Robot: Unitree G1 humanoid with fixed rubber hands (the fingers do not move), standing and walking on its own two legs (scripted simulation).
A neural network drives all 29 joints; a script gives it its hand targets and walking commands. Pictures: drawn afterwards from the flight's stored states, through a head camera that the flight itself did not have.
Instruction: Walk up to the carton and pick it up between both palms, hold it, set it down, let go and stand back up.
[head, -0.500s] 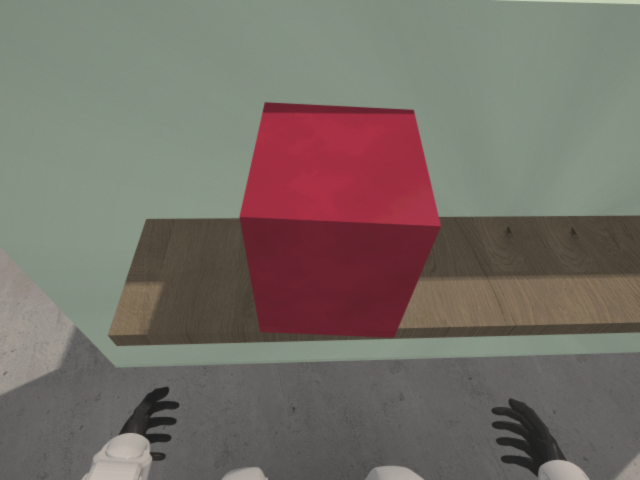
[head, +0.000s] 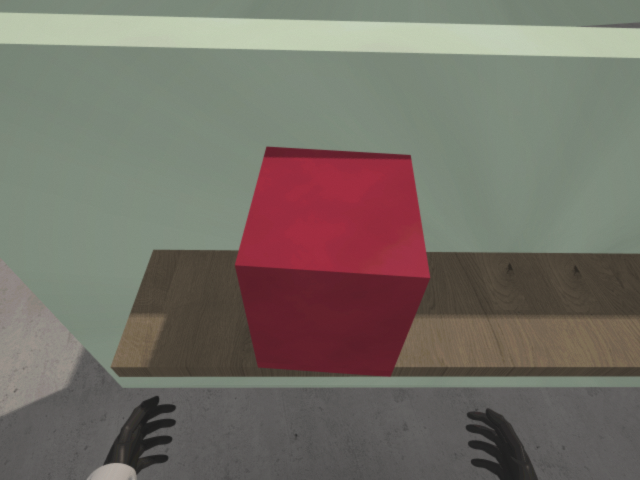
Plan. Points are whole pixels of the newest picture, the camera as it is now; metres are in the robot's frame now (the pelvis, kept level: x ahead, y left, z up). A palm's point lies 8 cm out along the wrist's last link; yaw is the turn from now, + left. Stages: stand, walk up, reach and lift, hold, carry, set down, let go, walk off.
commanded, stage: reach and lift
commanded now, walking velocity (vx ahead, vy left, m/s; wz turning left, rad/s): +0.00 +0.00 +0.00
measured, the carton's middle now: (330, 266) +0.39 +0.00 +0.04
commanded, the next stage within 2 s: none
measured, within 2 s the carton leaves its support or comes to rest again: neither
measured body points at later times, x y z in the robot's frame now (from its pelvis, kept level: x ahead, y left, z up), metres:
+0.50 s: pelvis +0.01 +0.02 +0.00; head -0.03 +0.03 +0.45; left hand +0.16 +0.24 -0.01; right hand +0.16 -0.21 -0.01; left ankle +0.00 +0.15 -0.74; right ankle -0.01 -0.12 -0.74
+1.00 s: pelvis -0.01 +0.02 +0.01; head -0.04 +0.02 +0.45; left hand +0.19 +0.22 +0.04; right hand +0.19 -0.19 +0.04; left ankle +0.00 +0.15 -0.74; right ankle -0.01 -0.12 -0.74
